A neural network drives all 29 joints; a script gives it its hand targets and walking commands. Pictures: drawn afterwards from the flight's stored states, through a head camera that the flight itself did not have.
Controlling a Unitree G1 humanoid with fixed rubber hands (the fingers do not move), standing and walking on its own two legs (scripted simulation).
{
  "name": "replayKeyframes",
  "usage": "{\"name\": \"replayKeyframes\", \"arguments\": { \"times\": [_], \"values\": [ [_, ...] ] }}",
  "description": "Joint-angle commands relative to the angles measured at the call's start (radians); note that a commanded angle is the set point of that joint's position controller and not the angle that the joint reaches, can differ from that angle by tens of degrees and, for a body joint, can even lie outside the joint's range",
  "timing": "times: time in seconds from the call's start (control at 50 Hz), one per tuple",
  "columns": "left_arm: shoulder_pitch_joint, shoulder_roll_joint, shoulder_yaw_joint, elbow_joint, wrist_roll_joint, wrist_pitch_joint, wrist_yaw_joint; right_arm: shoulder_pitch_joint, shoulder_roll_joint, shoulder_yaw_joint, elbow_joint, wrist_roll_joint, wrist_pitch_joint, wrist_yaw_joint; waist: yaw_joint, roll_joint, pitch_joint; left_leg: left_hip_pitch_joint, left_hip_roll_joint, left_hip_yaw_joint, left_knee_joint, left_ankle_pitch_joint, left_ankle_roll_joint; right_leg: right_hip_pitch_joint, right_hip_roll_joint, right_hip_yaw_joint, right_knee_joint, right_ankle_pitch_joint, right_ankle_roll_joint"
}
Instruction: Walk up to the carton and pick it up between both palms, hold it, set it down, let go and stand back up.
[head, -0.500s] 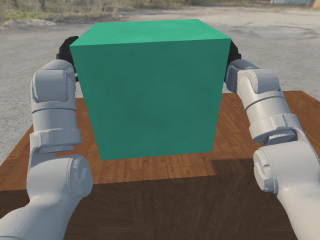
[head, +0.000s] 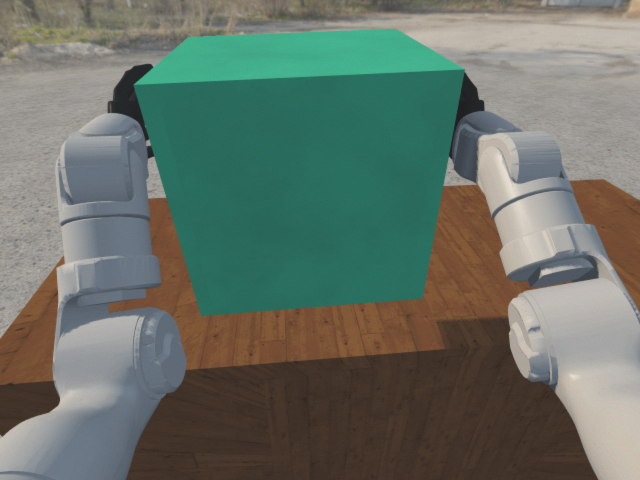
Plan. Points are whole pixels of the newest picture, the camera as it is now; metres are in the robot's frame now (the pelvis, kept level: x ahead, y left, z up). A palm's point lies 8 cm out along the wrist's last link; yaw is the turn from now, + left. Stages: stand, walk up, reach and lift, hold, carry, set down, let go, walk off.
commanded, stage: hold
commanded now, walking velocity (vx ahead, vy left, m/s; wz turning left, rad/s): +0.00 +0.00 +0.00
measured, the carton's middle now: (303, 165) +0.40 +0.00 +0.28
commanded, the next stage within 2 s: none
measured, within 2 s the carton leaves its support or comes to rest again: neither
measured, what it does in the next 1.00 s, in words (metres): stands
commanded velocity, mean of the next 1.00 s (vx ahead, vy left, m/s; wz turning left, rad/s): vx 0.00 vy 0.00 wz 0.00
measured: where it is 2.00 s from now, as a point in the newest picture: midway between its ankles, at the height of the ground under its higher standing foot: outside the picture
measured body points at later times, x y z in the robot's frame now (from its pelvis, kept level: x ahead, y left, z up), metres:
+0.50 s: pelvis +0.00 +0.00 +0.00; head -0.10 +0.01 +0.44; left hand +0.37 +0.19 +0.34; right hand +0.37 -0.18 +0.33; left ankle +0.02 +0.14 -0.75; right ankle +0.00 -0.11 -0.75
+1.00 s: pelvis +0.00 +0.00 +0.00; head -0.10 +0.01 +0.44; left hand +0.37 +0.19 +0.34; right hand +0.37 -0.18 +0.33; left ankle +0.02 +0.14 -0.75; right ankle +0.00 -0.11 -0.75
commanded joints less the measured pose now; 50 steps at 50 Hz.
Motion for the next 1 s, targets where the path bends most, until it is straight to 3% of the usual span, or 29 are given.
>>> {"name": "replayKeyframes", "arguments": {
  "times": [0.0,0.04,0.1,0.16,0.2,0.26,0.28,0.32,0.4,0.54,0.62,0.64,0.66,0.74,0.8,0.84,0.88,0.98],
  "values": [
    [-0.539,-0.48,-0.266,-0.045,-0.195,-0.025,-0.195,-0.644,0.476,0.114,-0.191,0.149,-0.017,0.151,-0.005,0.023,-0.103,-0.053,-0.076,-0.01,-0.042,0.144,-0.02,0.069,0.042,0.078,-0.011,0.11,0.004],
    [-0.596,-0.51,-0.288,-0.02,-0.216,-0.042,-0.191,-0.708,0.501,0.099,-0.215,0.132,-0.032,0.162,0.0,0.022,-0.138,-0.085,-0.073,-0.007,-0.051,0.053,-0.007,0.055,0.035,0.077,-0.013,0.03,0.001],
    [-0.67,-0.54,-0.305,-0.028,-0.245,-0.08,-0.17,-0.79,0.545,0.105,-0.28,0.124,-0.058,0.165,0.007,0.021,-0.216,-0.11,-0.073,-0.016,-0.033,0.072,-0.001,0.063,0.034,0.08,0.015,0.058,0.001],
    [-0.618,-0.532,-0.29,-0.022,-0.235,-0.088,-0.156,-0.752,0.533,0.108,-0.254,0.135,-0.061,0.16,0.009,0.04,-0.262,-0.059,-0.081,-0.002,-0.013,0.155,-0.007,0.099,0.041,0.081,0.009,0.136,0.009],
    [-0.551,-0.524,-0.272,-0.007,-0.221,-0.075,-0.157,-0.698,0.508,0.113,-0.22,0.136,-0.05,0.152,0.002,0.021,-0.221,-0.031,-0.078,-0.014,-0.015,0.169,-0.008,0.102,0.042,0.078,0.006,0.155,0.009],
    [-0.521,-0.478,-0.247,0.017,-0.195,-0.054,-0.177,-0.664,0.471,0.106,-0.176,0.129,-0.037,0.146,-0.006,0.003,-0.149,-0.041,-0.078,-0.009,-0.036,0.129,-0.003,0.095,0.033,0.077,-0.015,0.117,0.013],
    [-0.53,-0.473,-0.251,0.006,-0.198,-0.053,-0.185,-0.657,0.468,0.093,-0.166,0.133,-0.034,0.144,-0.021,0.012,-0.148,-0.046,-0.075,-0.014,-0.041,0.115,-0.009,0.093,0.032,0.081,-0.009,0.102,0.008],
    [-0.578,-0.497,-0.277,-0.033,-0.219,-0.064,-0.187,-0.704,0.505,0.114,-0.236,0.133,-0.045,0.142,-0.011,0.005,-0.214,-0.052,-0.084,-0.006,-0.03,0.117,-0.007,0.104,0.034,0.074,-0.003,0.107,0.013],
    [-0.595,-0.533,-0.302,-0.095,-0.24,-0.084,-0.166,-0.736,0.542,0.144,-0.338,0.155,-0.052,0.136,-0.01,0.016,-0.293,-0.011,-0.091,-0.009,0.011,0.248,-0.018,0.134,0.043,0.08,0.022,0.253,0.021],
    [-0.57,-0.493,-0.265,-0.005,-0.201,-0.054,-0.179,-0.673,0.485,0.087,-0.168,0.119,-0.031,0.156,-0.003,0.033,-0.092,-0.105,-0.06,-0.019,-0.069,0.055,-0.008,0.075,0.05,0.069,-0.004,0.025,0.006],
    [-0.619,-0.543,-0.311,-0.045,-0.239,-0.07,-0.168,-0.753,0.513,0.108,-0.264,0.149,-0.045,0.159,-0.005,0.059,-0.23,-0.047,-0.072,-0.02,-0.023,0.147,-0.019,0.087,0.047,0.079,0.018,0.112,-0.005],
    [-0.624,-0.52,-0.295,-0.054,-0.234,-0.075,-0.164,-0.754,0.521,0.118,-0.259,0.147,-0.046,0.158,0.008,0.032,-0.232,-0.039,-0.076,-0.016,-0.016,0.162,-0.009,0.079,0.043,0.074,0.01,0.125,0.004],
    [-0.6,-0.517,-0.285,-0.03,-0.229,-0.07,-0.163,-0.741,0.507,0.111,-0.241,0.142,-0.042,0.154,-0.001,0.022,-0.205,-0.038,-0.072,-0.016,-0.02,0.148,-0.01,0.09,0.045,0.079,0.004,0.124,0.004],
    [-0.583,-0.491,-0.268,-0.022,-0.206,-0.063,-0.176,-0.692,0.512,0.099,-0.205,0.13,-0.037,0.149,-0.006,0.008,-0.183,-0.058,-0.087,-0.009,-0.022,0.105,-0.002,0.075,0.025,0.094,-0.005,0.096,0.015],
    [-0.578,-0.498,-0.268,0.004,-0.217,-0.069,-0.178,-0.734,0.51,0.095,-0.239,0.139,-0.043,0.143,0.002,-0.007,-0.194,-0.058,-0.086,-0.009,-0.028,0.112,0.004,0.065,0.029,0.085,-0.004,0.106,0.016],
    [-0.573,-0.493,-0.267,-0.055,-0.213,-0.07,-0.181,-0.707,0.522,0.126,-0.269,0.151,-0.039,0.139,0.006,0.005,-0.242,-0.027,-0.086,-0.012,-0.013,0.193,-0.003,0.102,0.033,0.079,0.011,0.196,0.02],
    [-0.539,-0.483,-0.263,-0.063,-0.206,-0.055,-0.186,-0.68,0.491,0.121,-0.263,0.156,-0.03,0.134,-0.011,0.01,-0.24,0.018,-0.083,-0.011,-0.006,0.259,-0.019,0.133,0.04,0.077,0.016,0.263,0.019],
    [-0.544,-0.508,-0.288,-0.1,-0.209,-0.042,-0.205,-0.664,0.507,0.126,-0.283,0.154,-0.024,0.134,-0.02,0.031,-0.184,-0.023,-0.084,-0.014,-0.017,0.232,-0.026,0.099,0.047,0.067,0.017,0.202,0.013]
  ]
}}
